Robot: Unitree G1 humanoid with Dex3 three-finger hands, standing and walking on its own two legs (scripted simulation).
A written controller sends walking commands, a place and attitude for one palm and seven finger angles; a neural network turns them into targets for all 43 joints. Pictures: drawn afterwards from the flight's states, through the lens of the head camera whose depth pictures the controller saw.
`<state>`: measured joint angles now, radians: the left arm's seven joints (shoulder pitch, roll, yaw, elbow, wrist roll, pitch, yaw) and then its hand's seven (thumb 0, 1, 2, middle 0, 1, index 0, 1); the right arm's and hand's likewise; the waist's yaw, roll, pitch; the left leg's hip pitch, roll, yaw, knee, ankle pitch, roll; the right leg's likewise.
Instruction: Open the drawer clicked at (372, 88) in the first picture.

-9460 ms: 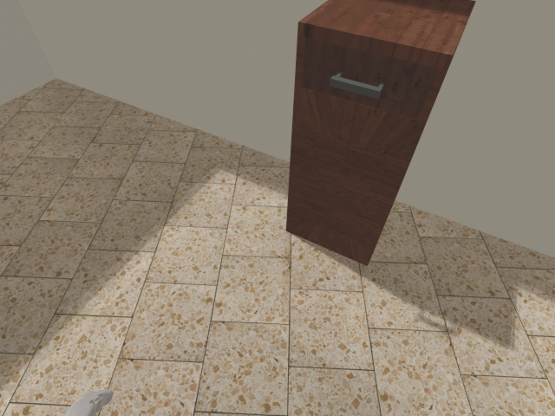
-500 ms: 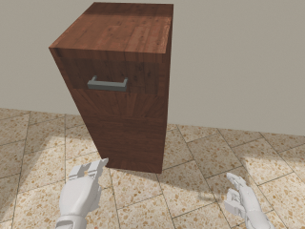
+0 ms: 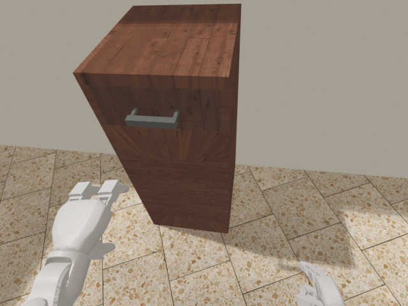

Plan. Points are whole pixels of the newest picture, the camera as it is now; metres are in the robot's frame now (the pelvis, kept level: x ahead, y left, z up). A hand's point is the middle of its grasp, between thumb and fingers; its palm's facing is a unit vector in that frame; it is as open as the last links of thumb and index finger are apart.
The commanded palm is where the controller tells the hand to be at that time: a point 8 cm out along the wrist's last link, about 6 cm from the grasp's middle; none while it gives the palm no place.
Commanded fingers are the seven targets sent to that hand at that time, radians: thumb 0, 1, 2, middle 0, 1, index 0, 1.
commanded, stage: raise the hand with hooked fingers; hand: left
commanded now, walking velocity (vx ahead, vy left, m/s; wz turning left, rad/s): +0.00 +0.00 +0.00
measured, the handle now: (153, 116) +0.55 +0.21 +0.04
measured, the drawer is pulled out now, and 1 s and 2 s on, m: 0.00 0.00 0.00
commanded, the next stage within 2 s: move the hooked fingers above the handle in 0.98 s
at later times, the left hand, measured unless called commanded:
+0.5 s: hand (61, 168) +0.30 +0.29 +0.14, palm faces +0.10 -0.05 -0.99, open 13.8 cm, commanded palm +0.27 +0.28 +0.20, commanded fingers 0.00 -0.50 0.30 -0.30 -1.20 -0.30 -1.20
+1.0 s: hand (53, 173) +0.28 +0.28 +0.16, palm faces +0.12 -0.06 -0.99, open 13.9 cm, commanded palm +0.25 +0.29 +0.21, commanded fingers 0.00 -0.50 0.30 -0.30 -1.20 -0.30 -1.20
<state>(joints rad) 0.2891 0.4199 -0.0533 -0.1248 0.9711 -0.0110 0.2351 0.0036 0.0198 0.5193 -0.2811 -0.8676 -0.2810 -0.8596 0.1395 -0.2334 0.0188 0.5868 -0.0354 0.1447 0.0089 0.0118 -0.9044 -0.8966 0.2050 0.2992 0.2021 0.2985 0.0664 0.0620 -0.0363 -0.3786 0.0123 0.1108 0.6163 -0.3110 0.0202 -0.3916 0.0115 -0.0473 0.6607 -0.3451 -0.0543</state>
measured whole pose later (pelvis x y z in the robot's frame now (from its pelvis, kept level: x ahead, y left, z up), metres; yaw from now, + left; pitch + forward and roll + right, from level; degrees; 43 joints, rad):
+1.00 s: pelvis -0.02 +0.03 +0.02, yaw +3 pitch +0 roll +0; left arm -0.13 0.58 0.02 -0.05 0.84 -0.10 -0.02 0.00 -0.49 0.30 -0.32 -1.20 -0.32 -1.20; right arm 0.13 -0.27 0.00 0.65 0.02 0.16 0.02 0.01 -0.91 -0.90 0.20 0.30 0.20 0.30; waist 0.09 0.09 0.04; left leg -0.23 -0.04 0.08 0.41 -0.18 0.06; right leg -0.21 -0.02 -0.08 0.42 -0.21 -0.01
